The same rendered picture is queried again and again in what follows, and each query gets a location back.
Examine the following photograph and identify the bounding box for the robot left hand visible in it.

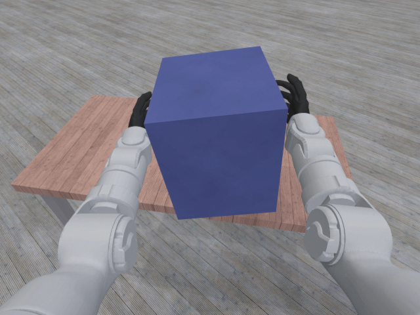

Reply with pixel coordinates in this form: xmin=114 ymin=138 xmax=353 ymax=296
xmin=128 ymin=91 xmax=152 ymax=128

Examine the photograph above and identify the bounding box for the right robot forearm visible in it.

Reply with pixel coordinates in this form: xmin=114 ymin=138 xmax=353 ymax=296
xmin=285 ymin=113 xmax=392 ymax=236

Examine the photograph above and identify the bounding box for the left robot forearm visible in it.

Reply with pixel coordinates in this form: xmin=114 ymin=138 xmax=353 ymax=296
xmin=58 ymin=126 xmax=152 ymax=264

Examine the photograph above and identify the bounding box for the robot right hand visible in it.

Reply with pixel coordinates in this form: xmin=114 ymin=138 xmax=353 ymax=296
xmin=276 ymin=73 xmax=310 ymax=124

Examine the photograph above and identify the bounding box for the robot right upper arm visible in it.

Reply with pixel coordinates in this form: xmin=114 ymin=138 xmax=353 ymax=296
xmin=303 ymin=203 xmax=420 ymax=315

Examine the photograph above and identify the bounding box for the table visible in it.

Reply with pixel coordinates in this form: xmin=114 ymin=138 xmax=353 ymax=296
xmin=10 ymin=94 xmax=353 ymax=233

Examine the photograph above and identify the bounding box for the carton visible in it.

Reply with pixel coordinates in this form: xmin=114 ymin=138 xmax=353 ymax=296
xmin=144 ymin=46 xmax=288 ymax=220

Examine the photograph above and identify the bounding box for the robot left upper arm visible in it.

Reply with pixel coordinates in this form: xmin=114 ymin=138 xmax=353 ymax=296
xmin=0 ymin=213 xmax=138 ymax=315

